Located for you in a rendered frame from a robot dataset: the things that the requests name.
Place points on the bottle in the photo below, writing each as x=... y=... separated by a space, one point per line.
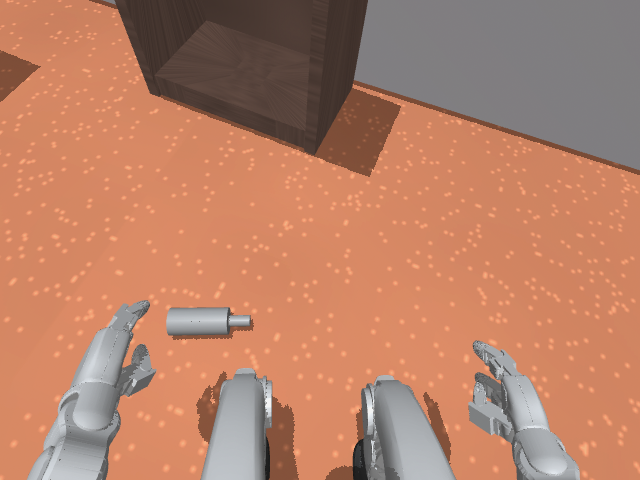
x=203 y=321

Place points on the bookshelf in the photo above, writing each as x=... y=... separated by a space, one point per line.
x=280 y=67

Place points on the right robot arm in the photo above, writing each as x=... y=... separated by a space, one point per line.
x=539 y=454

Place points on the right robot hand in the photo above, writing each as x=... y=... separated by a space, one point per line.
x=515 y=404

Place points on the left robot arm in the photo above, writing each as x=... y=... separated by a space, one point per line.
x=77 y=445

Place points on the left robot hand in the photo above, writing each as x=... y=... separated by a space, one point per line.
x=103 y=359

